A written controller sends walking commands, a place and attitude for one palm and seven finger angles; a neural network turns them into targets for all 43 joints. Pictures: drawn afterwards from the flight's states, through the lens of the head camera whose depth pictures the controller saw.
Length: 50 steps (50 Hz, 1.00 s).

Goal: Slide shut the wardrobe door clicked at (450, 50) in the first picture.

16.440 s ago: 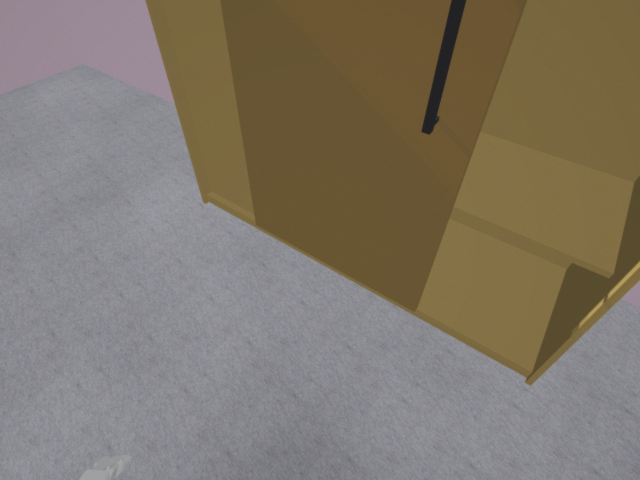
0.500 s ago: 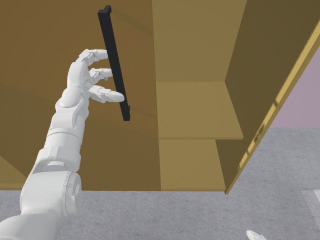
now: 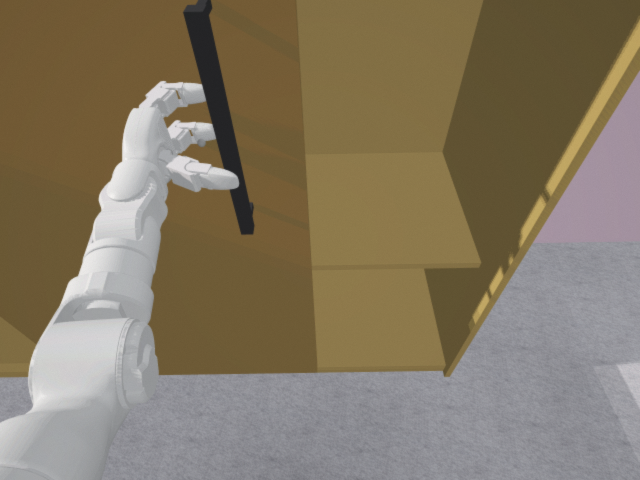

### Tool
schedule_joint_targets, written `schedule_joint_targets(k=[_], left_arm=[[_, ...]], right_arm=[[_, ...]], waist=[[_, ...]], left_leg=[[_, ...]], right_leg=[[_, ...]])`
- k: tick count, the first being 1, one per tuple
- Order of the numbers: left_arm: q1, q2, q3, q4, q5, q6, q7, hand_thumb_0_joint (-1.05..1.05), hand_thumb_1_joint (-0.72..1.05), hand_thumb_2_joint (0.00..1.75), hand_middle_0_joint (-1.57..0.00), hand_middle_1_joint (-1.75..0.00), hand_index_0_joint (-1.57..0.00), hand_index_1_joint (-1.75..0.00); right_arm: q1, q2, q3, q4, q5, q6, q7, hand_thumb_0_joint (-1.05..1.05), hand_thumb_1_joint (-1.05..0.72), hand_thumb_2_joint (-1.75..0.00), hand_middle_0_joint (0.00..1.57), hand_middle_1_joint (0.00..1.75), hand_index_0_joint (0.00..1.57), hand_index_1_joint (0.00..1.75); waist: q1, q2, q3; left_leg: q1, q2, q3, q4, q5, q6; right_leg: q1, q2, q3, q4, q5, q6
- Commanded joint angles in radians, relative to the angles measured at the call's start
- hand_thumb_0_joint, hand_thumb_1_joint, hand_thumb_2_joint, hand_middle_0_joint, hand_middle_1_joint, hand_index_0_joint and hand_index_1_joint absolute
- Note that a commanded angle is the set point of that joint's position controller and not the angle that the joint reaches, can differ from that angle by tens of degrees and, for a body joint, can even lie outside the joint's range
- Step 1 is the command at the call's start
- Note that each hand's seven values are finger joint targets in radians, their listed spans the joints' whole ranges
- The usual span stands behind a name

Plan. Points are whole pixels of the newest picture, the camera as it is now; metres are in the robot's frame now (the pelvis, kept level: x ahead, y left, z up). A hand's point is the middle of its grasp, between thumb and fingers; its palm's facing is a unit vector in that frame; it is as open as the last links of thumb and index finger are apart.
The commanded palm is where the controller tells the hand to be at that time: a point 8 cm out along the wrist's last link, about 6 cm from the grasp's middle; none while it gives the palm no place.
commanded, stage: slide the fingers in behind the handle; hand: left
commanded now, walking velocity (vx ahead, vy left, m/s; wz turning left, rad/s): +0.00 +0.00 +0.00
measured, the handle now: (230, 137) +0.51 +0.11 +0.17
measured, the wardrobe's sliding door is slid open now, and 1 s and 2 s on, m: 0.41 0.41 0.41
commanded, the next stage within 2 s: grip the handle and tug to test in 1.62 s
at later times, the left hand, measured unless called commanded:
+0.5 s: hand (216, 145) +0.46 +0.11 +0.20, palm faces -0.02 -1.00 +0.01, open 14.0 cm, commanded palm +0.44 +0.17 +0.19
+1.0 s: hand (230, 146) +0.46 +0.10 +0.20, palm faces -0.02 -1.00 +0.01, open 14.0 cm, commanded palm +0.44 +0.15 +0.19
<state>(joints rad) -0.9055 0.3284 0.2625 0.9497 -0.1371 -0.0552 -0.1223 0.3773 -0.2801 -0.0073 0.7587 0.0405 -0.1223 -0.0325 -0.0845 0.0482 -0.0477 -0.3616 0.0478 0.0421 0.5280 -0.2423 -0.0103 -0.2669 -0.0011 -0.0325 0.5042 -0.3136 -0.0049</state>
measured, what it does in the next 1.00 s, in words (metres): stands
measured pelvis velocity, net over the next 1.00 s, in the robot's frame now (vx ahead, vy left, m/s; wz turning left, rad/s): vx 0.01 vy -0.01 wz -0.01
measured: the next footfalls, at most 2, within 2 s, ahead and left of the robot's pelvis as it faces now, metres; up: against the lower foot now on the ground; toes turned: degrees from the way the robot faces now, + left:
none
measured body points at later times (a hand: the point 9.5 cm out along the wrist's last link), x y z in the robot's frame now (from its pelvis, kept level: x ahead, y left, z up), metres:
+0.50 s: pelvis +0.00 +0.00 +0.00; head +0.02 -0.01 +0.45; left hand +0.46 +0.17 +0.20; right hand +0.09 -0.26 -0.12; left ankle +0.01 +0.13 -0.73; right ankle -0.04 -0.12 -0.73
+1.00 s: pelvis +0.01 -0.01 +0.00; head +0.01 -0.02 +0.45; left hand +0.45 +0.15 +0.20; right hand +0.09 -0.26 -0.12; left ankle +0.01 +0.13 -0.73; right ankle -0.04 -0.12 -0.73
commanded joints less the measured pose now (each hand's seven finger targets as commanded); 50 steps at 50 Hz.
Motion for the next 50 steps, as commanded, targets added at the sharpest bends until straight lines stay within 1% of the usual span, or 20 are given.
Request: schedule_joint_targets(k=[1,3,5,8,11,13,17,20,23,26,28,29,32,35,39,41,44,45,48,50], left_arm=[[-0.507,0.187,0.022,-0.237,-0.007,-0.063,0.004,0.00,-0.50,0.30,-0.30,-1.20,-0.30,-1.20],[-0.488,0.205,0.020,-0.262,-0.010,-0.065,0.006,0.00,-0.50,0.30,-0.30,-1.20,-0.30,-1.20],[-0.481,0.156,0.000,-0.302,-0.008,-0.064,0.009,0.00,-0.50,0.30,-0.30,-1.20,-0.30,-1.20],[-0.427,0.155,-0.005,-0.344,-0.027,-0.054,0.016,0.00,-0.50,0.30,-0.30,-1.20,-0.30,-1.20],[-0.463,0.165,0.019,-0.328,-0.017,-0.039,0.032,0.00,-0.50,0.30,-0.30,-1.20,-0.30,-1.20],[-0.471,0.184,0.017,-0.308,-0.013,-0.033,0.044,0.00,-0.50,0.30,-0.30,-1.20,-0.30,-1.20],[-0.515,0.123,-0.022,-0.407,0.005,-0.053,0.061,0.00,-0.50,0.30,-0.30,-1.20,-0.30,-1.20],[-0.469,0.120,-0.004,-0.384,-0.010,-0.042,0.060,0.00,-0.50,0.30,-0.30,-1.20,-0.30,-1.20],[-0.447,0.134,0.003,-0.285,-0.010,-0.011,0.056,0.00,-0.50,0.30,-0.30,-1.20,-0.30,-1.20],[-0.470,0.097,-0.031,-0.296,0.005,-0.002,0.059,0.00,-0.50,0.30,-0.30,-1.20,-0.30,-1.20],[-0.463,0.119,-0.013,-0.330,0.009,-0.012,0.066,0.00,-0.50,0.30,-0.30,-1.20,-0.30,-1.20],[-0.462,0.080,-0.036,-0.375,0.002,-0.018,0.065,0.00,-0.50,0.30,-0.30,-1.20,-0.30,-1.20],[-0.462,0.029,-0.074,-0.370,-0.011,-0.009,0.061,0.00,-0.50,0.30,-0.30,-1.20,-0.30,-1.20],[-0.470,0.058,-0.047,-0.373,-0.017,0.000,0.068,0.00,-0.50,0.30,-0.30,-1.20,-0.30,-1.20],[-0.467,0.123,0.006,-0.448,-0.004,-0.015,0.091,0.00,-0.50,0.30,-0.30,-1.20,-0.30,-1.20],[-0.458,0.080,-0.027,-0.464,-0.001,-0.017,0.095,0.00,-0.50,0.30,-0.30,-1.20,-0.30,-1.20],[-0.408,0.087,-0.015,-0.497,-0.002,-0.012,0.100,0.00,-0.50,0.30,-0.30,-1.20,-0.30,-1.20],[-0.403,0.040,-0.051,-0.501,-0.006,-0.006,0.093,0.00,-0.50,0.30,-0.30,-1.20,-0.30,-1.20],[-0.355,0.077,-0.022,-0.437,-0.010,0.022,0.090,0.00,-0.50,0.30,-0.30,-1.20,-0.30,-1.20],[-0.375,0.037,-0.051,-0.435,-0.012,0.040,0.087,0.00,-0.50,0.30,-0.30,-1.20,-0.30,-1.20]], right_arm=[[0.009,-0.135,-0.044,-0.113,0.002,-0.044,-0.003,0.00,-0.90,-0.90,0.20,0.30,0.20,0.30],[0.003,-0.142,-0.046,-0.120,0.003,-0.049,0.001,0.00,-0.90,-0.90,0.20,0.30,0.20,0.30],[-0.004,-0.128,-0.043,-0.126,0.001,-0.052,0.002,0.00,-0.90,-0.90,0.20,0.30,0.20,0.30],[-0.022,-0.136,-0.049,-0.136,0.005,-0.059,0.008,0.00,-0.90,-0.90,0.20,0.30,0.20,0.30],[-0.027,-0.126,-0.041,-0.125,0.005,-0.049,-0.001,0.00,-0.90,-0.90,0.20,0.30,0.20,0.30],[-0.034,-0.133,-0.041,-0.122,0.008,-0.051,0.000,0.00,-0.90,-0.90,0.20,0.30,0.20,0.30],[-0.039,-0.113,-0.038,-0.133,0.000,-0.061,0.003,0.00,-0.90,-0.90,0.20,0.30,0.20,0.30],[-0.041,-0.115,-0.041,-0.132,-0.002,-0.057,0.001,0.00,-0.90,-0.90,0.20,0.30,0.20,0.30],[-0.037,-0.124,-0.039,-0.118,0.002,-0.044,-0.005,0.00,-0.90,-0.90,0.20,0.30,0.20,0.30],[-0.043,-0.112,-0.033,-0.129,0.003,-0.038,-0.002,0.00,-0.90,-0.90,0.20,0.30,0.20,0.30],[-0.040,-0.115,-0.038,-0.132,-0.001,-0.037,0.001,0.00,-0.90,-0.90,0.20,0.30,0.20,0.30],[-0.044,-0.108,-0.037,-0.143,-0.002,-0.038,0.003,0.00,-0.90,-0.90,0.20,0.30,0.20,0.30],[-0.047,-0.106,-0.040,-0.138,0.002,-0.038,0.004,0.00,-0.90,-0.90,0.20,0.30,0.20,0.30],[-0.047,-0.111,-0.041,-0.132,0.001,-0.032,0.003,0.00,-0.90,-0.90,0.20,0.30,0.20,0.30],[-0.054,-0.107,-0.040,-0.138,-0.006,-0.028,0.002,0.00,-0.90,-0.90,0.20,0.30,0.20,0.30],[-0.063,-0.097,-0.039,-0.144,-0.006,-0.030,0.005,0.00,-0.90,-0.90,0.20,0.30,0.20,0.30],[-0.067,-0.100,-0.043,-0.148,-0.006,-0.023,0.006,0.00,-0.90,-0.90,0.20,0.30,0.20,0.30],[-0.075,-0.095,-0.042,-0.153,-0.004,-0.026,0.007,0.00,-0.90,-0.90,0.20,0.30,0.20,0.30],[-0.077,-0.106,-0.042,-0.143,-0.001,-0.017,0.003,0.00,-0.90,-0.90,0.20,0.30,0.20,0.30],[-0.082,-0.099,-0.037,-0.146,0.001,-0.016,0.002,0.00,-0.90,-0.90,0.20,0.30,0.20,0.30]], waist=[[-0.008,-0.051,-0.290],[0.013,-0.034,-0.312],[-0.001,-0.030,-0.313],[0.026,-0.050,-0.330],[0.000,-0.076,-0.249],[0.010,-0.085,-0.216],[0.002,0.017,-0.320],[0.008,-0.059,-0.348],[0.006,-0.122,-0.268],[0.002,-0.054,-0.256],[0.013,-0.054,-0.304],[0.011,-0.025,-0.334],[-0.002,-0.065,-0.320],[0.002,-0.091,-0.304],[0.022,-0.051,-0.354],[0.019,-0.041,-0.348],[0.028,-0.055,-0.368],[0.024,-0.061,-0.359],[0.033,-0.115,-0.297],[0.020,-0.105,-0.262]], left_leg=[[0.241,-0.041,-0.019,-0.026,0.199,0.054],[0.251,-0.042,-0.024,-0.028,0.225,0.050],[0.275,-0.038,-0.026,-0.027,0.227,0.050],[0.288,-0.039,-0.029,-0.028,0.279,0.049],[0.240,-0.036,-0.018,-0.036,0.201,0.053],[0.212,-0.040,-0.017,-0.042,0.172,0.054],[0.319,-0.036,-0.032,-0.027,0.232,0.045],[0.313,-0.037,-0.031,-0.023,0.273,0.046],[0.238,-0.040,-0.016,-0.027,0.231,0.052],[0.236,-0.044,-0.011,-0.026,0.227,0.051],[0.258,-0.043,-0.016,-0.018,0.265,0.051],[0.286,-0.044,-0.019,-0.015,0.300,0.050],[0.290,-0.044,-0.017,-0.011,0.300,0.051],[0.271,-0.045,-0.017,-0.015,0.286,0.052],[0.284,-0.049,-0.015,-0.017,0.322,0.053],[0.296,-0.048,-0.012,-0.016,0.342,0.051],[0.306,-0.045,-0.008,-0.017,0.373,0.051],[0.310,-0.046,-0.007,-0.018,0.371,0.050],[0.260,-0.048,0.000,-0.030,0.319,0.054],[0.247,-0.051,0.003,-0.032,0.288,0.056]], right_leg=[[-0.026,0.031,0.007,-0.066,0.337,-0.009],[-0.009,0.028,0.005,-0.067,0.348,-0.015],[-0.020,0.033,0.003,-0.064,0.348,-0.012],[0.002,0.032,-0.001,-0.066,0.388,-0.014],[-0.018,0.035,0.003,-0.076,0.342,-0.007],[-0.028,0.030,0.003,-0.085,0.304,-0.008],[-0.037,0.031,0.003,-0.064,0.325,-0.014],[0.005,0.034,0.000,-0.056,0.388,-0.012],[0.000,0.032,0.000,-0.067,0.377,-0.007],[-0.017,0.028,0.004,-0.061,0.373,-0.009],[0.009,0.028,0.003,-0.057,0.402,-0.013],[0.016,0.029,0.003,-0.048,0.434,-0.014],[0.004,0.034,0.000,-0.053,0.441,-0.009],[0.014,0.033,-0.001,-0.058,0.442,-0.008],[0.058,0.029,0.005,-0.050,0.479,-0.010],[0.056,0.029,0.003,-0.048,0.498,-0.010],[0.082,0.031,0.001,-0.046,0.535,-0.010],[0.074,0.032,0.000,-0.049,0.534,-0.009],[0.076,0.032,0.000,-0.066,0.509,-0.006],[0.055,0.031,0.002,-0.071,0.488,-0.003]])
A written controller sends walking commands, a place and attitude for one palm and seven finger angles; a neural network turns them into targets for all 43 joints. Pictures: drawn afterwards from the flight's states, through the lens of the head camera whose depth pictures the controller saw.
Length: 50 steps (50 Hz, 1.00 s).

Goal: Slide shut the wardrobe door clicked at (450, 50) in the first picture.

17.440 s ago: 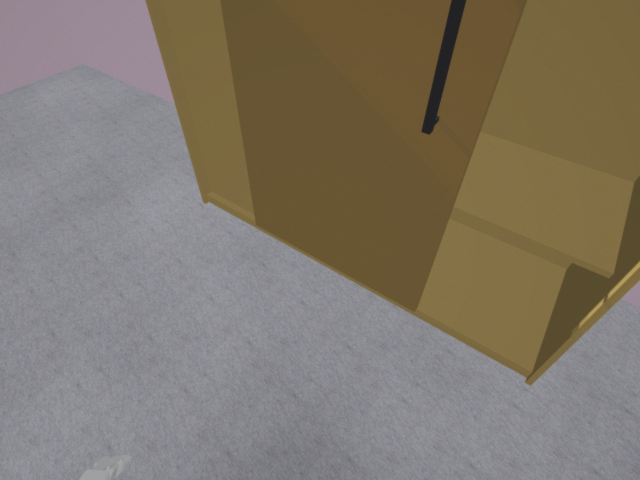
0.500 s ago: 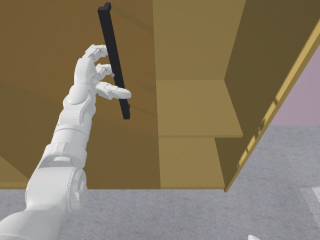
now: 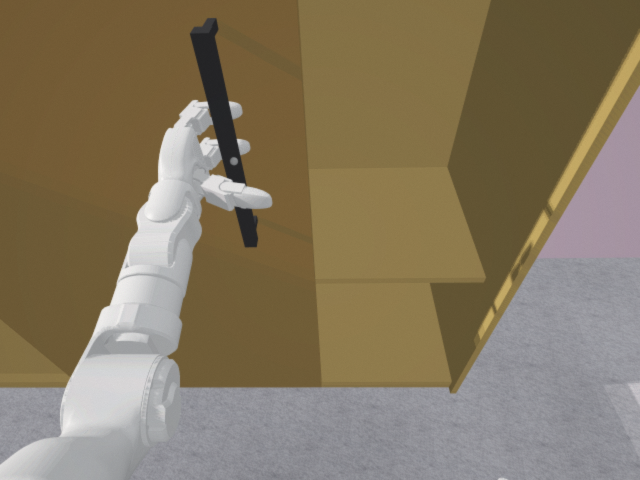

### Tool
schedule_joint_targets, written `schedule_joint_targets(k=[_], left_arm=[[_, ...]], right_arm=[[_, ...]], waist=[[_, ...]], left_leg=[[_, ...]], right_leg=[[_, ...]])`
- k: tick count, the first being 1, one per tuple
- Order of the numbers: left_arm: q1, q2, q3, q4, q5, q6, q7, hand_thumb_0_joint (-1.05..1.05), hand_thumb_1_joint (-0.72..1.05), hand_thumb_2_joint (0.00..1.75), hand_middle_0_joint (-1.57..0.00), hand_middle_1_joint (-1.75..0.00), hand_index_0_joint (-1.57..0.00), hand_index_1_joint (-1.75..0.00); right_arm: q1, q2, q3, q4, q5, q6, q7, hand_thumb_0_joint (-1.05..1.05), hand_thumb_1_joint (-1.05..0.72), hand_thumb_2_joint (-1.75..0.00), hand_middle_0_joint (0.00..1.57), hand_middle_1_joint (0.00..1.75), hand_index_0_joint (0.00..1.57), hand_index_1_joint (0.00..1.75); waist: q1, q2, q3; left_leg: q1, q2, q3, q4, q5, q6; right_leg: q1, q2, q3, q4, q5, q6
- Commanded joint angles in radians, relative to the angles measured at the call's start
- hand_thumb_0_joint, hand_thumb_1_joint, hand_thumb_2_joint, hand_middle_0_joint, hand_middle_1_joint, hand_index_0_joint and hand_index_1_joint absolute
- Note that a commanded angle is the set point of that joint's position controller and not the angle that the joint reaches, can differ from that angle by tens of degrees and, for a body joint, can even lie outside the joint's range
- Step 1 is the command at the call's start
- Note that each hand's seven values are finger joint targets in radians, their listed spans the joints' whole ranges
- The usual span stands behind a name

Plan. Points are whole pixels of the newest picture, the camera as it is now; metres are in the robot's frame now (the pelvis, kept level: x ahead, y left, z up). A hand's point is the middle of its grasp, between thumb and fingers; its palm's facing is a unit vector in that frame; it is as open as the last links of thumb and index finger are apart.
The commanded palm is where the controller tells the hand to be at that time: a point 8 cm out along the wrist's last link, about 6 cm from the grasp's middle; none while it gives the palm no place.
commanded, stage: slide the fingers in behind the handle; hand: left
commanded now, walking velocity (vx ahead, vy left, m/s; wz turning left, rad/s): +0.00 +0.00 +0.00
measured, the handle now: (234, 152) +0.50 +0.12 +0.17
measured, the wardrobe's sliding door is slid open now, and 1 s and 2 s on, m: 0.41 0.41 0.41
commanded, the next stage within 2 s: grip the handle and tug to test in 0.62 s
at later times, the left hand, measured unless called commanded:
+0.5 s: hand (245, 162) +0.45 +0.09 +0.19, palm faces -0.01 -1.00 -0.01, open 14.0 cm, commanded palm +0.43 +0.14 +0.19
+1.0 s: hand (245, 159) +0.46 +0.09 +0.19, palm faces -0.01 -1.00 +0.00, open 11.9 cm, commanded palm +0.43 +0.15 +0.19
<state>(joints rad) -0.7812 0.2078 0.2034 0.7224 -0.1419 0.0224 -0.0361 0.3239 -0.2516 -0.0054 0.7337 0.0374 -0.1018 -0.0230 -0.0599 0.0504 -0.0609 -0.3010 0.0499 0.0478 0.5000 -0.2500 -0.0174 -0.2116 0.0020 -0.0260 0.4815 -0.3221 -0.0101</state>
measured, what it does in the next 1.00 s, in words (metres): stands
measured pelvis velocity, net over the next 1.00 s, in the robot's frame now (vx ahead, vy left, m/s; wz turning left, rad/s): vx -0.01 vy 0.00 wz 0.01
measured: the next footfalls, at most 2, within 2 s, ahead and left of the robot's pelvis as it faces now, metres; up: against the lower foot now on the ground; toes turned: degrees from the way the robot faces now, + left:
none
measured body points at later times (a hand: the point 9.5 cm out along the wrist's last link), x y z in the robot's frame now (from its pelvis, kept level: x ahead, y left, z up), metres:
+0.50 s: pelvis -0.01 +0.00 +0.00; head +0.00 -0.02 +0.45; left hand +0.44 +0.15 +0.19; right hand +0.07 -0.25 -0.13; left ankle +0.00 +0.13 -0.74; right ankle -0.05 -0.11 -0.74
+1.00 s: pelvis -0.01 +0.00 +0.00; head +0.01 -0.01 +0.45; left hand +0.45 +0.15 +0.19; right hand +0.06 -0.25 -0.13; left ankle +0.00 +0.13 -0.74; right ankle -0.05 -0.11 -0.74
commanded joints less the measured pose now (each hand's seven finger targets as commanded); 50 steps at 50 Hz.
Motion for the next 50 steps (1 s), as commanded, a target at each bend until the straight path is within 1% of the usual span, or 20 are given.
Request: schedule_joint_targets(k=[1,5,9,12,14,16,18,21,23,26,28,30,36,37,40,42,43,44,47,50], left_arm=[[-0.496,0.162,0.008,-0.197,-0.003,-0.031,0.001,0.00,-0.50,0.30,-0.30,-1.20,-0.30,-1.20],[-0.575,0.088,-0.060,-0.212,-0.005,-0.028,0.014,0.00,-0.50,0.30,-0.30,-1.20,-0.30,-1.20],[-0.612,0.106,-0.033,-0.234,-0.012,-0.058,0.039,0.00,-0.50,0.30,-0.30,-1.20,-0.30,-1.20],[-0.669,0.111,-0.040,-0.207,0.009,-0.079,0.057,0.00,-0.50,0.30,-0.30,-1.20,-0.30,-1.20],[-0.632,0.144,-0.012,-0.199,0.014,-0.089,0.058,0.00,-0.50,0.30,-0.30,-1.20,-0.30,-1.20],[-0.639,0.097,-0.055,-0.186,0.015,-0.090,0.047,0.00,-0.50,0.30,-0.30,-1.20,-0.30,-1.20],[-0.601,0.120,-0.029,-0.130,0.015,-0.082,0.046,0.00,-0.50,0.30,-0.30,-1.20,-0.30,-1.20],[-0.651,0.119,-0.038,-0.108,0.012,-0.080,0.038,0.00,-0.50,0.30,-0.30,-1.20,-0.30,-1.20],[-0.636,0.141,-0.016,-0.095,0.014,-0.088,0.042,0.00,-0.50,0.30,-0.30,-1.20,-0.30,-1.20],[-0.667,0.141,-0.015,-0.084,0.012,-0.095,0.042,0.00,-0.50,0.30,-0.30,-1.20,-0.30,-1.20],[-0.642,0.176,0.018,-0.081,0.017,-0.105,0.046,0.00,-0.50,0.30,-0.30,-1.20,-0.30,-1.20],[-0.624,0.162,0.012,-0.118,0.012,-0.109,0.042,0.00,-0.50,0.30,-0.30,-1.20,-0.30,-1.20],[-0.651,0.131,-0.024,-0.122,0.021,-0.106,0.044,0.00,-0.50,0.30,-0.30,-1.20,-0.30,-1.20],[-0.638,0.115,-0.032,-0.120,0.019,-0.103,0.045,0.00,-0.45,0.32,-0.30,-1.21,-0.30,-1.21],[-0.641,0.161,0.003,-0.095,0.017,-0.092,0.047,0.00,-0.31,0.38,-0.32,-1.23,-0.32,-1.23],[-0.672,0.127,-0.024,-0.091,0.015,-0.093,0.046,0.00,-0.22,0.42,-0.33,-1.24,-0.33,-1.24],[-0.665,0.148,-0.011,-0.070,0.019,-0.094,0.050,0.00,-0.17,0.44,-0.33,-1.25,-0.33,-1.25],[-0.668,0.145,-0.006,-0.072,0.021,-0.095,0.051,0.00,-0.13,0.46,-0.34,-1.25,-0.34,-1.25],[-0.691,0.182,0.017,-0.047,0.024,-0.098,0.050,0.00,0.01,0.52,-0.35,-1.27,-0.35,-1.27],[-0.665,0.169,0.014,-0.074,0.028,-0.107,0.045,0.00,0.15,0.58,-0.37,-1.29,-0.37,-1.29]], right_arm=[[-0.030,-0.127,-0.040,-0.119,0.006,-0.033,-0.009,0.00,-0.90,-0.90,0.20,0.30,0.20,0.30],[-0.038,-0.120,-0.038,-0.116,0.008,-0.036,-0.009,0.00,-0.90,-0.90,0.20,0.30,0.20,0.30],[-0.035,-0.121,-0.040,-0.109,0.001,-0.042,-0.010,0.00,-0.90,-0.90,0.20,0.30,0.20,0.30],[-0.024,-0.120,-0.039,-0.096,-0.004,-0.049,-0.008,0.00,-0.90,-0.90,0.20,0.30,0.20,0.30],[-0.022,-0.124,-0.039,-0.097,-0.005,-0.046,-0.006,0.00,-0.90,-0.90,0.20,0.30,0.20,0.30],[-0.029,-0.117,-0.037,-0.099,-0.002,-0.046,-0.005,0.00,-0.90,-0.90,0.20,0.30,0.20,0.30],[-0.019,-0.124,-0.038,-0.092,-0.003,-0.045,-0.004,0.00,-0.90,-0.90,0.20,0.30,0.20,0.30],[-0.020,-0.125,-0.035,-0.090,0.002,-0.043,-0.008,0.00,-0.90,-0.90,0.20,0.30,0.20,0.30],[-0.013,-0.129,-0.036,-0.089,-0.001,-0.045,-0.007,0.00,-0.90,-0.90,0.20,0.30,0.20,0.30],[-0.006,-0.127,-0.034,-0.087,-0.001,-0.049,-0.008,0.00,-0.90,-0.90,0.20,0.30,0.20,0.30],[0.009,-0.133,-0.040,-0.084,-0.006,-0.050,-0.007,0.00,-0.90,-0.90,0.20,0.30,0.20,0.30],[0.006,-0.129,-0.040,-0.097,-0.005,-0.051,-0.004,0.00,-0.90,-0.90,0.20,0.30,0.20,0.30],[0.010,-0.126,-0.043,-0.092,0.000,-0.053,-0.001,0.00,-0.90,-0.90,0.20,0.30,0.20,0.30],[0.012,-0.126,-0.044,-0.093,-0.001,-0.054,0.001,0.00,-0.90,-0.90,0.20,0.30,0.20,0.30],[0.012,-0.131,-0.043,-0.085,0.001,-0.049,-0.002,0.00,-0.90,-0.90,0.20,0.30,0.20,0.30],[0.010,-0.128,-0.041,-0.086,0.001,-0.053,-0.003,0.00,-0.90,-0.90,0.20,0.30,0.20,0.30],[0.017,-0.133,-0.044,-0.080,0.000,-0.053,-0.003,0.00,-0.90,-0.90,0.20,0.30,0.20,0.30],[0.017,-0.131,-0.041,-0.082,-0.002,-0.054,-0.003,0.00,-0.90,-0.90,0.20,0.30,0.20,0.30],[0.026,-0.134,-0.041,-0.077,-0.003,-0.052,-0.006,0.00,-0.90,-0.90,0.20,0.30,0.20,0.30],[0.030,-0.129,-0.042,-0.085,-0.006,-0.052,-0.001,0.00,-0.90,-0.90,0.20,0.30,0.20,0.30]], waist=[[-0.004,-0.100,-0.240],[-0.025,-0.059,-0.232],[-0.019,-0.076,-0.313],[-0.034,-0.091,-0.307],[-0.021,-0.096,-0.328],[-0.026,-0.055,-0.322],[-0.017,-0.095,-0.299],[-0.032,-0.084,-0.252],[-0.021,-0.094,-0.258],[-0.030,-0.081,-0.262],[-0.017,-0.103,-0.298],[-0.013,-0.086,-0.339],[-0.029,-0.074,-0.286],[-0.027,-0.076,-0.291],[-0.027,-0.080,-0.268],[-0.037,-0.075,-0.256],[-0.032,-0.108,-0.251],[-0.034,-0.070,-0.261],[-0.040,-0.110,-0.270],[-0.024,-0.057,-0.325]], left_leg=[[0.185,-0.051,-0.001,-0.005,0.287,0.063],[0.213,-0.049,-0.015,-0.003,0.250,0.061],[0.246,-0.049,-0.030,-0.002,0.267,0.056],[0.241,-0.049,-0.030,0.002,0.267,0.058],[0.232,-0.052,-0.028,0.004,0.278,0.060],[0.244,-0.052,-0.024,0.007,0.287,0.056],[0.218,-0.049,-0.025,0.005,0.274,0.056],[0.189,-0.050,-0.021,-0.003,0.223,0.058],[0.185,-0.049,-0.023,-0.003,0.220,0.057],[0.183,-0.049,-0.024,-0.003,0.213,0.057],[0.188,-0.047,-0.026,0.000,0.242,0.057],[0.203,-0.050,-0.024,0.003,0.276,0.056],[0.204,-0.046,-0.022,0.000,0.252,0.056],[0.210,-0.045,-0.025,0.000,0.260,0.056],[0.189,-0.045,-0.021,-0.003,0.228,0.056],[0.182,-0.046,-0.018,-0.005,0.208,0.058],[0.174,-0.044,-0.022,-0.005,0.208,0.058],[0.182,-0.045,-0.021,-0.003,0.210,0.058],[0.167,-0.046,-0.020,0.000,0.206,0.061],[0.206,-0.046,-0.025,0.008,0.256,0.055]], right_leg=[[-0.008,0.027,-0.003,-0.050,0.486,0.002],[-0.061,0.028,-0.005,-0.059,0.405,-0.002],[-0.040,0.029,-0.006,-0.047,0.402,-0.003],[-0.055,0.027,-0.005,-0.039,0.404,0.000],[-0.029,0.025,-0.001,-0.036,0.425,-0.001],[-0.041,0.025,-0.001,-0.032,0.436,-0.005],[-0.039,0.026,-0.007,-0.037,0.420,-0.005],[-0.064,0.025,-0.002,-0.045,0.386,-0.002],[-0.058,0.025,-0.004,-0.047,0.370,-0.004],[-0.067,0.025,-0.002,-0.043,0.364,-0.003],[-0.042,0.026,-0.004,-0.037,0.390,-0.004],[-0.018,0.026,-0.003,-0.027,0.433,-0.004],[-0.059,0.031,-0.004,-0.039,0.396,-0.003],[-0.065,0.032,-0.009,-0.037,0.394,-0.004],[-0.063,0.030,-0.003,-0.046,0.371,-0.003],[-0.078,0.030,-0.002,-0.049,0.355,0.000],[-0.075,0.029,-0.005,-0.051,0.349,-0.001],[-0.082,0.029,-0.001,-0.045,0.350,-0.001],[-0.074,0.028,0.001,-0.043,0.357,0.002],[-0.061,0.028,-0.003,-0.027,0.390,-0.005]])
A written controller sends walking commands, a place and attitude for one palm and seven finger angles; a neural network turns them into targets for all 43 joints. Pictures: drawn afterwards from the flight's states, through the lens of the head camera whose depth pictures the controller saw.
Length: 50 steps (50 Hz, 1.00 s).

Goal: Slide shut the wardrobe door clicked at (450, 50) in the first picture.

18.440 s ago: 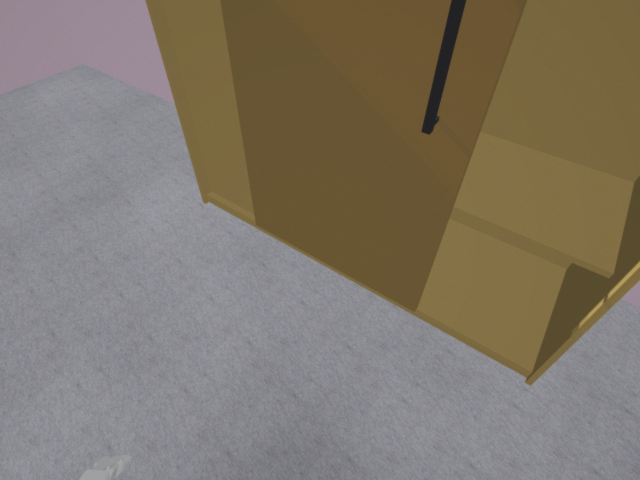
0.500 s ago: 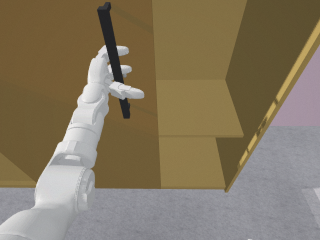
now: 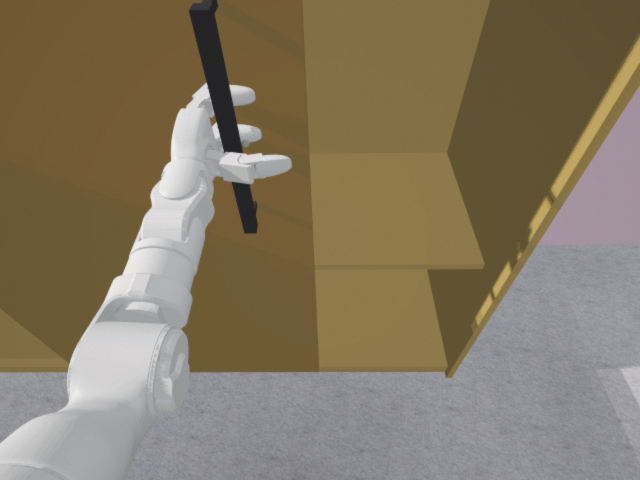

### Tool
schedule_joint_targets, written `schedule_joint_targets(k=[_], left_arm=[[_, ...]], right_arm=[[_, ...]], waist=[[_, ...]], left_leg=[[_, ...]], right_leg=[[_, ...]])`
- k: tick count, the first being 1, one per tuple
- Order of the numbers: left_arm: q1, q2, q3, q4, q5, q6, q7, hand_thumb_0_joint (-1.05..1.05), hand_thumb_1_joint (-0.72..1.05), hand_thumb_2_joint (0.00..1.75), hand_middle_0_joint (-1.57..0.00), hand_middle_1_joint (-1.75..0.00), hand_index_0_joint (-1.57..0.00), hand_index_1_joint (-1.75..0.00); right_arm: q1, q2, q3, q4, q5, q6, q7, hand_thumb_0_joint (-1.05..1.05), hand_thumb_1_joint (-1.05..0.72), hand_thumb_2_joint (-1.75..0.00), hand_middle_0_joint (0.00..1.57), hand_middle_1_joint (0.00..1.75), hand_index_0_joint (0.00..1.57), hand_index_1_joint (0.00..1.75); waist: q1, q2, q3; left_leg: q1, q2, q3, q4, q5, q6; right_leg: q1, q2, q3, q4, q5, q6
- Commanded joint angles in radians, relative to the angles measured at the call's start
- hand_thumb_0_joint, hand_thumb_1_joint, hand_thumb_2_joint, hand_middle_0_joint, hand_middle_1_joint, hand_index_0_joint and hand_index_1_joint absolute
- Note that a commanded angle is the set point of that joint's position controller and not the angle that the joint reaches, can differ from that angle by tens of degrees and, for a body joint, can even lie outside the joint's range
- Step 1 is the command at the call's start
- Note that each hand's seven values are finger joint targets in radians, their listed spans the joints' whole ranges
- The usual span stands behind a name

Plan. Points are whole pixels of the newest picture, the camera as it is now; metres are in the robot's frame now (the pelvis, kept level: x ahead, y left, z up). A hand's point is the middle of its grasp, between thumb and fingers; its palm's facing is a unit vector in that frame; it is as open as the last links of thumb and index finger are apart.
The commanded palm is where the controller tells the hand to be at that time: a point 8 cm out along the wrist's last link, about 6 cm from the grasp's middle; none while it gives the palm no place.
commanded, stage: grip the handle and tug to test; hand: left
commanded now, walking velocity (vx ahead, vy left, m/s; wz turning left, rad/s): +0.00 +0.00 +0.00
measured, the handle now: (234, 136) +0.51 +0.11 +0.17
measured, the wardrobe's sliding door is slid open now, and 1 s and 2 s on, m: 0.41 0.41 0.41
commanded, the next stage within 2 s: tug the door sideways, standing still in 1.14 s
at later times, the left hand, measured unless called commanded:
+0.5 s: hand (247, 145) +0.47 +0.08 +0.19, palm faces -0.03 -1.00 +0.01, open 5.1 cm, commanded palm +0.44 +0.14 +0.19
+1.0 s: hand (246, 147) +0.46 +0.08 +0.19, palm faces -0.02 -1.00 +0.01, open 5.4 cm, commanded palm +0.42 +0.13 +0.19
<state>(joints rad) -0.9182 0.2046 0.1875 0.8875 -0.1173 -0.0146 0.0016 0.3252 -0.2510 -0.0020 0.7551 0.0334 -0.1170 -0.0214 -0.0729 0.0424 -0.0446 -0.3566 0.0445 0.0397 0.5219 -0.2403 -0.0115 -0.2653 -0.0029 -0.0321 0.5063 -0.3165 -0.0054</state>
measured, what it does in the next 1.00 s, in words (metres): stands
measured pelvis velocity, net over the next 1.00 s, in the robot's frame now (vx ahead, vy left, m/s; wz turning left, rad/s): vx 0.03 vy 0.00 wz -0.03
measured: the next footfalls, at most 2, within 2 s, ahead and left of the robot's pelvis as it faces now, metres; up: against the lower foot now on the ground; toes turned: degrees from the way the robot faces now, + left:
none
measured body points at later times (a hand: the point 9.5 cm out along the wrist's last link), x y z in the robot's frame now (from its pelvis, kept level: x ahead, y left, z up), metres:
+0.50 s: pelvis +0.01 +0.00 +0.00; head +0.02 -0.02 +0.45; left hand +0.46 +0.14 +0.19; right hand +0.08 -0.26 -0.12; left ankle +0.01 +0.13 -0.74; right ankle -0.04 -0.11 -0.74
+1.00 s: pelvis +0.03 +0.00 +0.00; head +0.03 -0.02 +0.45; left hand +0.46 +0.14 +0.19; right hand +0.11 -0.26 -0.12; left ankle +0.01 +0.13 -0.73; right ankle -0.04 -0.11 -0.73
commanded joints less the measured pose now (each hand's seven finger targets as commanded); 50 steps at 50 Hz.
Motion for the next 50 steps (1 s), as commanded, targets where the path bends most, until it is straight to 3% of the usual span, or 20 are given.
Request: schedule_joint_targets(k=[1,4,5,9,11,14,16,19,23,24,27,30,33,35,37,43,44,48,49,50], left_arm=[[-0.512,0.146,0.006,-0.242,0.002,-0.069,0.003,0.00,0.20,0.60,-0.38,-1.30,-0.38,-1.30],[-0.515,0.128,-0.002,-0.257,-0.010,-0.069,0.003,0.00,0.34,0.66,-0.39,-1.32,-0.39,-1.32],[-0.499,0.155,0.026,-0.258,-0.014,-0.068,0.004,0.00,0.39,0.68,-0.40,-1.33,-0.40,-1.33],[-0.511,0.163,0.025,-0.280,-0.009,-0.071,0.011,0.00,0.57,0.76,-0.42,-1.35,-0.42,-1.35],[-0.494,0.144,0.010,-0.296,-0.002,-0.073,0.014,0.00,0.67,0.80,-0.43,-1.37,-0.43,-1.37],[-0.475,0.184,0.040,-0.278,0.000,-0.063,0.013,0.00,0.81,0.86,-0.44,-1.39,-0.44,-1.39],[-0.481,0.161,0.022,-0.298,-0.006,-0.057,0.005,0.00,0.90,0.90,-0.45,-1.40,-0.45,-1.40],[-0.485,0.144,0.008,-0.324,-0.009,-0.054,0.003,0.00,0.90,0.90,-0.45,-1.40,-0.45,-1.40],[-0.442,0.205,0.059,-0.312,-0.013,-0.044,0.003,0.00,0.90,0.90,-0.45,-1.40,-0.45,-1.40],[-0.451,0.168,0.031,-0.346,-0.013,-0.044,0.001,0.00,0.90,0.90,-0.45,-1.40,-0.45,-1.40],[-0.432,0.161,0.029,-0.341,-0.009,-0.036,0.004,0.00,0.90,0.90,-0.45,-1.40,-0.45,-1.40],[-0.451,0.183,0.041,-0.341,-0.005,-0.033,0.009,0.00,0.90,0.90,-0.45,-1.40,-0.45,-1.40],[-0.420,0.211,0.061,-0.357,-0.005,-0.028,0.006,0.00,0.90,0.90,-0.45,-1.40,-0.45,-1.40],[-0.417,0.165,0.027,-0.404,-0.008,-0.028,0.001,0.00,0.90,0.90,-0.45,-1.40,-0.45,-1.40],[-0.386,0.132,0.007,-0.419,-0.013,-0.022,-0.002,0.00,0.90,0.90,-0.45,-1.40,-0.45,-1.40],[-0.246,0.138,0.023,-0.511,-0.023,-0.004,-0.004,0.00,0.90,0.90,-0.45,-1.40,-0.45,-1.40],[-0.230,0.109,0.008,-0.550,-0.028,-0.001,-0.005,0.00,0.90,0.90,-0.45,-1.40,-0.45,-1.40],[-0.153,0.108,0.001,-0.607,-0.026,0.033,-0.005,0.00,0.90,0.90,-0.45,-1.40,-0.45,-1.40],[-0.124,0.086,-0.015,-0.640,-0.028,0.043,-0.007,0.00,0.90,0.90,-0.45,-1.40,-0.45,-1.40],[-0.136,0.064,-0.040,-0.662,-0.027,0.053,-0.007,0.00,0.90,0.90,-0.45,-1.40,-0.45,-1.40]], right_arm=[[0.021,-0.126,-0.045,-0.111,0.001,-0.037,-0.001,0.00,-0.90,-0.90,0.20,0.30,0.20,0.30],[0.023,-0.129,-0.046,-0.113,0.001,-0.039,0.002,0.00,-0.90,-0.90,0.20,0.30,0.20,0.30],[0.025,-0.133,-0.049,-0.114,0.000,-0.039,0.000,0.00,-0.90,-0.90,0.20,0.30,0.20,0.30],[0.010,-0.129,-0.044,-0.116,0.003,-0.034,0.000,0.00,-0.90,-0.90,0.20,0.30,0.20,0.30],[0.008,-0.125,-0.045,-0.122,0.001,-0.037,0.003,0.00,-0.90,-0.90,0.20,0.30,0.20,0.30],[0.011,-0.130,-0.045,-0.118,0.001,-0.028,-0.001,0.00,-0.90,-0.90,0.20,0.30,0.20,0.30],[0.005,-0.128,-0.045,-0.126,0.003,-0.028,-0.002,0.00,-0.90,-0.90,0.20,0.30,0.20,0.30],[0.002,-0.126,-0.046,-0.129,0.003,-0.028,-0.003,0.00,-0.90,-0.90,0.20,0.30,0.20,0.30],[0.005,-0.135,-0.048,-0.122,0.000,-0.023,-0.006,0.00,-0.90,-0.90,0.20,0.30,0.20,0.30],[-0.002,-0.126,-0.045,-0.133,0.001,-0.023,-0.004,0.00,-0.90,-0.90,0.20,0.30,0.20,0.30],[-0.001,-0.124,-0.046,-0.133,0.001,-0.021,-0.003,0.00,-0.90,-0.90,0.20,0.30,0.20,0.30],[-0.002,-0.127,-0.047,-0.130,0.000,-0.017,-0.004,0.00,-0.90,-0.90,0.20,0.30,0.20,0.30],[-0.009,-0.130,-0.048,-0.137,0.000,-0.011,-0.006,0.00,-0.90,-0.90,0.20,0.30,0.20,0.30],[-0.021,-0.119,-0.047,-0.149,0.001,-0.011,-0.004,0.00,-0.90,-0.90,0.20,0.30,0.20,0.30],[-0.024,-0.117,-0.048,-0.154,0.002,-0.013,-0.002,0.00,-0.90,-0.90,0.20,0.30,0.20,0.30],[-0.048,-0.121,-0.051,-0.179,0.001,-0.009,0.004,0.00,-0.90,-0.90,0.20,0.30,0.20,0.30],[-0.057,-0.114,-0.050,-0.190,0.000,-0.010,0.007,0.00,-0.90,-0.90,0.20,0.30,0.20,0.30],[-0.076,-0.114,-0.050,-0.199,0.003,-0.004,0.010,0.00,-0.90,-0.90,0.20,0.30,0.20,0.30],[-0.086,-0.109,-0.049,-0.209,0.005,-0.001,0.011,0.00,-0.90,-0.90,0.20,0.30,0.20,0.30],[-0.090,-0.107,-0.048,-0.210,0.006,0.000,0.012,0.00,-0.90,-0.90,0.20,0.30,0.20,0.30]], waist=[[-0.013,-0.034,-0.338],[-0.018,-0.061,-0.331],[-0.013,-0.102,-0.340],[-0.011,-0.063,-0.306],[-0.008,-0.057,-0.320],[-0.006,-0.092,-0.304],[-0.006,-0.068,-0.316],[-0.009,-0.063,-0.325],[0.008,-0.092,-0.336],[0.003,-0.068,-0.339],[0.003,-0.087,-0.326],[-0.003,-0.088,-0.306],[0.015,-0.066,-0.339],[0.011,-0.036,-0.354],[0.013,-0.053,-0.360],[0.048,-0.085,-0.384],[0.048,-0.072,-0.389],[0.060,-0.071,-0.354],[0.060,-0.043,-0.354],[0.052,-0.059,-0.343]], left_leg=[[0.266,-0.040,-0.016,-0.012,0.261,0.047],[0.269,-0.037,-0.019,-0.011,0.270,0.049],[0.262,-0.038,-0.020,-0.011,0.269,0.051],[0.245,-0.041,-0.013,-0.018,0.247,0.051],[0.263,-0.038,-0.014,-0.017,0.261,0.051],[0.241,-0.039,-0.010,-0.019,0.262,0.053],[0.248,-0.041,-0.006,-0.017,0.270,0.053],[0.265,-0.039,-0.009,-0.018,0.270,0.052],[0.254,-0.040,-0.005,-0.018,0.303,0.053],[0.257,-0.043,-0.004,-0.020,0.303,0.052],[0.255,-0.043,-0.002,-0.018,0.305,0.055],[0.246,-0.044,-0.002,-0.018,0.283,0.057],[0.256,-0.045,0.002,-0.016,0.312,0.056],[0.277,-0.046,0.002,-0.015,0.330,0.053],[0.296,-0.043,0.000,-0.012,0.362,0.052],[0.301,-0.042,0.008,-0.021,0.429,0.052],[0.307,-0.045,0.010,-0.021,0.441,0.054],[0.315,-0.041,0.015,-0.022,0.469,0.054],[0.318,-0.040,0.016,-0.026,0.479,0.053],[0.323,-0.040,0.015,-0.025,0.480,0.053]], right_leg=[[-0.009,0.033,0.003,-0.051,0.395,-0.011],[-0.010,0.036,0.000,-0.054,0.406,-0.008],[0.004,0.038,0.001,-0.055,0.413,-0.007],[0.003,0.035,0.003,-0.059,0.400,-0.007],[-0.001,0.036,0.003,-0.056,0.404,-0.008],[0.019,0.036,0.002,-0.058,0.420,-0.008],[0.023,0.035,0.005,-0.058,0.435,-0.008],[0.019,0.036,0.003,-0.061,0.424,-0.008],[0.058,0.034,0.004,-0.060,0.472,-0.008],[0.058,0.034,0.004,-0.056,0.478,-0.007],[0.049,0.035,0.002,-0.059,0.479,-0.005],[0.042,0.034,0.006,-0.065,0.466,-0.004],[0.070,0.031,0.008,-0.061,0.492,-0.008],[0.074,0.031,0.006,-0.057,0.507,-0.009],[0.072,0.035,0.001,-0.055,0.528,-0.009],[0.144,0.034,-0.003,-0.051,0.614,-0.010],[0.150,0.033,-0.004,-0.048,0.635,-0.008],[0.152,0.033,-0.008,-0.056,0.654,-0.009],[0.157,0.032,-0.009,-0.052,0.661,-0.008],[0.147,0.033,-0.013,-0.055,0.658,-0.007]])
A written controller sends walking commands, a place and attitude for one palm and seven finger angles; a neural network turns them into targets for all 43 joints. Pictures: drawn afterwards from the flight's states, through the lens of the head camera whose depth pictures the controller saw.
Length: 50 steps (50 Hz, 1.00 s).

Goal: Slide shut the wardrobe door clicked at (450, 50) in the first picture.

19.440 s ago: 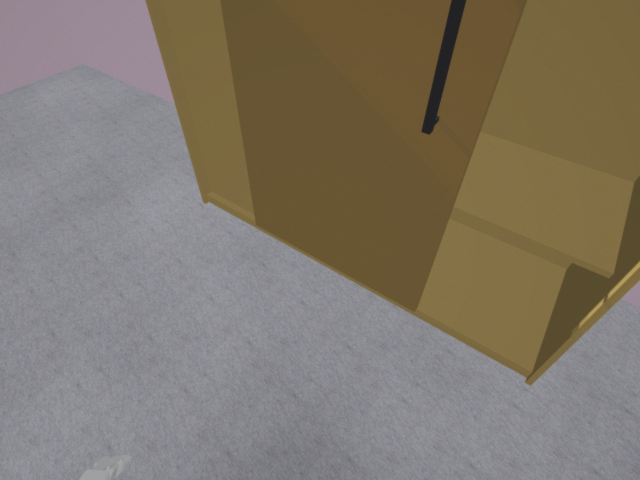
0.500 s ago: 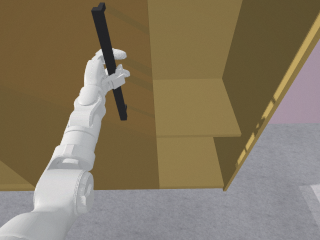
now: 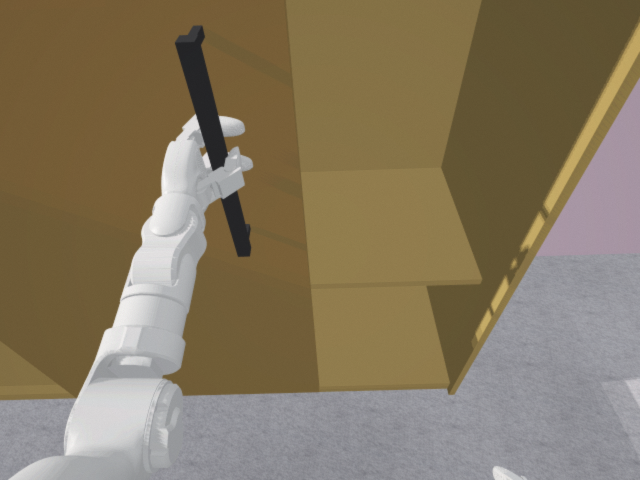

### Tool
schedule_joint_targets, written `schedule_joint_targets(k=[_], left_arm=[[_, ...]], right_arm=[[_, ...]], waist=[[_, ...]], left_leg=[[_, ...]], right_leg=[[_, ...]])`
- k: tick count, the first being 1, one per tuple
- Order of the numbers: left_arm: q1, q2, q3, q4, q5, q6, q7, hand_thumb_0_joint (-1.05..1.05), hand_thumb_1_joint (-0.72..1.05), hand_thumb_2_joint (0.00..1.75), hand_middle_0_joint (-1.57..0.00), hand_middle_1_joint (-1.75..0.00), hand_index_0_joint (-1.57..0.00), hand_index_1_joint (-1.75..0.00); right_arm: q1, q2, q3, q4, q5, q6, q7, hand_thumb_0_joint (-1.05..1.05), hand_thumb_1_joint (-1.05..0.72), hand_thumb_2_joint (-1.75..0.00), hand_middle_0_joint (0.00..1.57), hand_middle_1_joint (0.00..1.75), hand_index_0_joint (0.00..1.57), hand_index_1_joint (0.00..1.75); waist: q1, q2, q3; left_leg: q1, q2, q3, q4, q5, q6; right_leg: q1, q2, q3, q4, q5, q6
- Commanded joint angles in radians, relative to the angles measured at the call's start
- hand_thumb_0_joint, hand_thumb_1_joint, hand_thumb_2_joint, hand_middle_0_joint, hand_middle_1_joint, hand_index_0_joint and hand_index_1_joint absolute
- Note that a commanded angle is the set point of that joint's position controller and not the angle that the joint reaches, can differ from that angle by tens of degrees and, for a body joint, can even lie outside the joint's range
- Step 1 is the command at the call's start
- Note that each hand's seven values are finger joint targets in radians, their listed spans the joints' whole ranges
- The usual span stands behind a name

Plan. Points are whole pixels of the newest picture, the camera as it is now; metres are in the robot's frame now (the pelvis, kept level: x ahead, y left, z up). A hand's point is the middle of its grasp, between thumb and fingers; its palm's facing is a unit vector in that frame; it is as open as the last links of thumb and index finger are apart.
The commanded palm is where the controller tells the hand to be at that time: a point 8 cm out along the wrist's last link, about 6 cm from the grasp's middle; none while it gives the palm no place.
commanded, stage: grip the handle and tug to test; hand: left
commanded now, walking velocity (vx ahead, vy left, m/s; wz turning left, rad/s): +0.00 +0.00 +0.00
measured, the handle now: (224, 161) +0.48 +0.12 +0.17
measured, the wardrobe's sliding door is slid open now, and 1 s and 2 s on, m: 0.41 0.41 0.34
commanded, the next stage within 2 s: tug the door sideways, standing still in 0.14 s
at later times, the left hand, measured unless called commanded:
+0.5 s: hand (235, 174) +0.43 +0.10 +0.19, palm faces +0.03 -1.00 -0.03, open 5.5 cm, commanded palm +0.41 +0.13 +0.18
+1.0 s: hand (235, 180) +0.43 +0.10 +0.18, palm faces +0.05 -0.98 -0.18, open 6.0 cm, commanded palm +0.42 +0.11 +0.19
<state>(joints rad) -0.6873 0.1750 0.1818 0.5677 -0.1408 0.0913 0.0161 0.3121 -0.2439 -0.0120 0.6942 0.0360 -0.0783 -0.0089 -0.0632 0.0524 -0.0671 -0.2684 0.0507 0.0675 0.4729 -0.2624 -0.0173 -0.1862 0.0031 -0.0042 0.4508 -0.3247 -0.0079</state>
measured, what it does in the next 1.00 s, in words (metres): stands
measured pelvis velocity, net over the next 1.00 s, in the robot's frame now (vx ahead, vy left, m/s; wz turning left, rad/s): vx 0.00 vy -0.01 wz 0.06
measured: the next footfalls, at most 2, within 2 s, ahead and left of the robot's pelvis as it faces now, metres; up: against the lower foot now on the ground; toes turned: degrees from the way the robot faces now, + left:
right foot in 1.12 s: +0.09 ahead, -0.11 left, +0.00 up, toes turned +4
right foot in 1.66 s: +0.21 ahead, -0.31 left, +0.00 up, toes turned +5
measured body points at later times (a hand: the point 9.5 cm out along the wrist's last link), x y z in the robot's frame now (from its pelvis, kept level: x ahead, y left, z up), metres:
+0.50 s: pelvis +0.03 +0.00 +0.00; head +0.05 -0.03 +0.45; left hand +0.42 +0.15 +0.19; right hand +0.21 -0.23 -0.11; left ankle -0.01 +0.13 -0.73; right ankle -0.06 -0.11 -0.73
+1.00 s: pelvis +0.00 -0.01 -0.01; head +0.06 -0.03 +0.44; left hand +0.42 +0.15 +0.19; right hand +0.17 -0.22 -0.13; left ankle -0.02 +0.13 -0.74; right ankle -0.05 -0.12 -0.72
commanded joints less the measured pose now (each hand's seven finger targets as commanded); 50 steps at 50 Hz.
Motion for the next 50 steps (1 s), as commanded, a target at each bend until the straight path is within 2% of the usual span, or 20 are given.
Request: schedule_joint_targets(k=[1,7,8,12,13,16,21,24,29,33,35,38,42,43,44,45,46,48,49,50], left_arm=[[-0.350,0.094,-0.025,-0.361,-0.006,-0.041,-0.019,0.00,0.90,0.90,-0.45,-1.40,-0.45,-1.40],[-0.186,0.070,-0.041,-0.565,-0.019,0.013,-0.020,0.00,0.90,0.90,-0.45,-1.40,-0.45,-1.40],[-0.152,0.084,-0.036,-0.559,-0.017,0.023,-0.019,0.00,0.90,0.90,-0.45,-1.40,-0.45,-1.40],[-0.135,0.045,-0.085,-0.658,-0.018,0.049,-0.018,0.00,0.90,0.90,-0.45,-1.40,-0.45,-1.40],[-0.215,0.023,-0.126,-0.631,-0.012,0.060,-0.013,0.00,0.90,0.90,-0.45,-1.40,-0.45,-1.40],[-0.378,0.069,-0.084,-0.561,-0.009,0.084,0.012,0.00,0.90,0.90,-0.45,-1.40,-0.45,-1.40],[-0.408,0.003,-0.135,-0.549,0.002,0.124,0.022,0.00,0.90,0.90,-0.45,-1.40,-0.45,-1.40],[-0.444,-0.044,-0.179,-0.538,-0.004,0.104,0.030,0.00,0.90,0.90,-0.45,-1.40,-0.45,-1.40],[-0.540,-0.134,-0.275,-0.511,-0.008,0.018,0.035,0.00,0.90,0.90,-0.45,-1.40,-0.45,-1.40],[-0.519,-0.162,-0.304,-0.477,0.013,0.015,0.027,0.00,0.90,0.90,-0.45,-1.40,-0.45,-1.40],[-0.576,-0.165,-0.330,-0.533,0.020,0.012,0.023,0.00,0.90,0.90,-0.45,-1.40,-0.45,-1.40],[-0.569,-0.204,-0.364,-0.469,0.016,0.002,0.022,0.00,0.90,0.90,-0.45,-1.40,-0.45,-1.40],[-0.696,-0.236,-0.389,-0.448,-0.006,-0.054,0.026,0.00,0.90,0.90,-0.45,-1.40,-0.45,-1.40],[-0.753,0.219,-0.110,-0.534,0.076,-0.151,0.058,0.00,0.90,0.90,-0.45,-1.40,-0.45,-1.40],[-0.748,0.112,-0.211,-0.510,0.096,-0.175,0.045,0.00,0.90,0.90,-0.45,-1.40,-0.45,-1.40],[-0.695,0.046,-0.241,-0.495,0.093,-0.192,0.038,0.00,0.90,0.90,-0.45,-1.40,-0.45,-1.40],[-0.650,-0.053,-0.317,-0.530,0.083,-0.204,0.017,0.00,0.90,0.90,-0.45,-1.40,-0.45,-1.40],[-0.660,-0.087,-0.349,-0.555,0.055,-0.220,-0.001,0.00,0.90,0.90,-0.45,-1.40,-0.45,-1.40],[-0.654,-0.069,-0.328,-0.514,0.067,-0.200,0.000,0.00,0.90,0.90,-0.45,-1.40,-0.45,-1.40],[-0.678,-0.063,-0.313,-0.527,0.060,-0.195,0.004,0.00,0.90,0.90,-0.45,-1.40,-0.45,-1.40]], right_arm=[[-0.079,-0.114,-0.040,-0.153,0.002,-0.039,-0.001,0.00,-0.90,-0.90,0.20,0.30,0.20,0.30],[-0.121,-0.103,-0.037,-0.189,0.000,-0.032,0.005,0.00,-0.90,-0.90,0.20,0.30,0.20,0.30],[-0.126,-0.108,-0.036,-0.187,-0.001,-0.028,0.004,0.00,-0.90,-0.90,0.20,0.30,0.20,0.30],[-0.167,-0.096,-0.027,-0.204,0.003,-0.022,0.003,0.00,-0.90,-0.90,0.20,0.30,0.20,0.30],[-0.169,-0.101,-0.025,-0.186,0.004,-0.016,-0.001,0.00,-0.90,-0.90,0.20,0.30,0.20,0.30],[-0.151,-0.108,-0.026,-0.149,-0.003,-0.004,-0.018,0.00,-0.90,-0.90,0.20,0.30,0.20,0.30],[-0.133,-0.099,-0.026,-0.139,-0.014,0.019,-0.020,0.00,-0.90,-0.90,0.20,0.30,0.20,0.30],[-0.137,-0.094,-0.028,-0.134,-0.015,0.021,-0.017,0.00,-0.90,-0.90,0.20,0.30,0.20,0.30],[-0.166,-0.078,-0.021,-0.125,-0.013,0.002,-0.006,0.00,-0.90,-0.90,0.20,0.30,0.20,0.30],[-0.126,-0.081,-0.024,-0.117,-0.023,-0.003,0.008,0.00,-0.90,-0.90,0.20,0.30,0.20,0.30],[-0.120,-0.082,-0.032,-0.125,-0.022,-0.008,0.019,0.00,-0.90,-0.90,0.20,0.30,0.20,0.30],[-0.126,-0.082,-0.036,-0.122,-0.018,-0.016,0.024,0.00,-0.90,-0.90,0.20,0.30,0.20,0.30],[-0.145,-0.077,-0.030,-0.104,-0.015,-0.051,0.029,0.00,-0.90,-0.90,0.20,0.30,0.20,0.30],[-0.119,-0.106,-0.017,-0.143,-0.005,-0.030,-0.009,0.00,-0.90,-0.90,0.20,0.30,0.20,0.30],[-0.155,-0.091,-0.021,-0.131,-0.014,-0.016,-0.016,0.00,-0.90,-0.90,0.20,0.30,0.20,0.30],[-0.133,-0.083,-0.027,-0.134,-0.018,-0.011,-0.019,0.00,-0.90,-0.90,0.20,0.30,0.20,0.30],[-0.133,-0.065,-0.023,-0.155,-0.016,-0.010,-0.014,0.00,-0.90,-0.90,0.20,0.30,0.20,0.30],[-0.110,-0.056,-0.037,-0.163,-0.026,-0.007,0.001,0.00,-0.90,-0.90,0.20,0.30,0.20,0.30],[-0.162,-0.059,-0.045,-0.165,-0.043,0.004,0.009,0.00,-0.90,-0.90,0.20,0.30,0.20,0.30],[-0.179,-0.061,-0.042,-0.176,-0.038,0.017,0.010,0.00,-0.90,-0.90,0.20,0.30,0.20,0.30]], waist=[[0.046,-0.072,-0.332],[0.067,-0.075,-0.390],[0.071,-0.115,-0.369],[0.065,-0.070,-0.333],[0.048,-0.043,-0.295],[0.016,-0.076,-0.252],[0.012,-0.048,-0.360],[-0.003,-0.106,-0.355],[-0.024,-0.055,-0.270],[-0.011,0.016,-0.355],[-0.020,-0.044,-0.435],[-0.032,-0.145,-0.390],[-0.051,-0.088,-0.329],[0.035,-0.030,-0.270],[0.020,-0.041,-0.281],[0.012,0.010,-0.319],[-0.007,0.074,-0.358],[-0.029,0.189,-0.390],[-0.004,0.181,-0.351],[0.004,0.113,-0.305]], left_leg=[[0.244,-0.047,-0.012,0.030,0.520,0.061],[0.294,-0.044,-0.011,0.038,0.663,0.061],[0.278,-0.044,-0.010,0.040,0.653,0.062],[0.306,-0.036,-0.024,0.024,0.639,0.058],[0.308,-0.039,-0.021,0.025,0.598,0.055],[0.287,-0.041,-0.031,0.029,0.554,0.057],[0.314,-0.065,-0.024,0.091,0.741,0.065],[0.315,-0.057,-0.055,0.081,0.680,0.064],[0.326,-0.050,-0.091,0.045,0.463,0.054],[0.365,-0.063,-0.070,0.122,0.747,0.065],[0.399,-0.064,-0.083,0.143,0.821,0.069],[0.359,-0.045,-0.116,0.117,0.700,0.061],[0.339,-0.052,-0.129,0.079,0.433,0.049],[0.288,0.002,-0.112,0.092,0.447,0.089],[0.291,0.003,-0.113,0.105,0.541,0.091],[0.373,0.014,-0.115,0.144,0.709,0.107],[0.514,0.051,-0.150,0.169,0.894,0.128],[0.841,0.191,-0.327,0.123,1.200,0.219],[0.750,0.235,-0.376,0.083,1.068,0.229],[0.651,0.256,-0.386,0.081,0.923,0.226]], right_leg=[[0.072,0.028,-0.039,0.001,0.689,-0.003],[0.138,0.015,-0.043,0.016,0.823,0.006],[0.147,0.015,-0.046,0.012,0.834,0.007],[0.111,0.017,-0.050,0.003,0.749,0.001],[0.076,0.020,-0.048,-0.012,0.702,-0.001],[0.041,0.024,-0.044,-0.015,0.688,-0.003],[0.074,0.011,-0.050,0.049,0.894,0.009],[0.046,0.015,-0.057,0.037,0.788,0.006],[-0.046,0.021,-0.053,-0.004,0.526,-0.014],[-0.031,0.017,-0.050,0.058,0.771,-0.003],[-0.023,0.023,-0.057,0.087,0.824,0.004],[-0.056,0.030,-0.067,0.071,0.680,0.001],[-0.118,0.033,-0.063,0.036,0.480,-0.013],[-0.071,-0.024,-0.010,0.033,0.442,0.008],[-0.041,-0.020,-0.013,0.042,0.524,0.016],[-0.078,-0.010,-0.029,0.103,0.640,0.023],[-0.177,0.016,-0.045,0.224,0.635,0.038],[-0.501,0.080,-0.033,0.533,-0.025,0.039],[-0.490,0.042,0.026,0.573,-0.196,0.026],[-0.451,0.013,0.045,0.528,-0.219,0.010]])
